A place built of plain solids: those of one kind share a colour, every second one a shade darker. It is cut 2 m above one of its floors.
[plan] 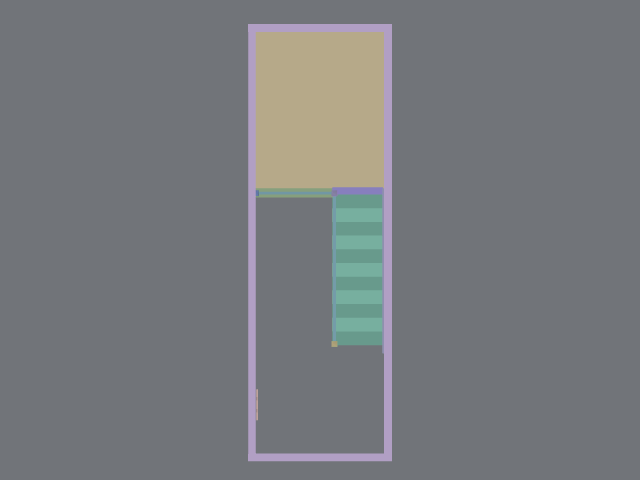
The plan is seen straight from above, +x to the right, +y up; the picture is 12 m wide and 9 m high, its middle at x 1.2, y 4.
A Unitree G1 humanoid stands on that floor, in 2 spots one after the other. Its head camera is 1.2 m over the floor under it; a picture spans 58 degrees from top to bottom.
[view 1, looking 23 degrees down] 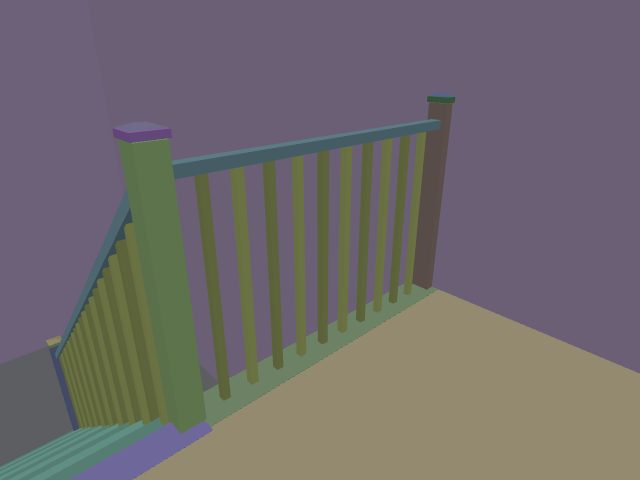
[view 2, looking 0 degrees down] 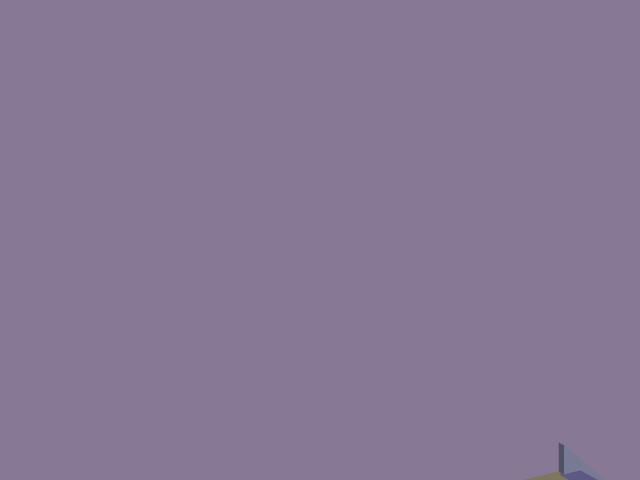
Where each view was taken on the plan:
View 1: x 1.93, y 6.07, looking -133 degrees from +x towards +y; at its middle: bal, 1.77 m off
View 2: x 0.71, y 6.90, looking -20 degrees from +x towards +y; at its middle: wall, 1.80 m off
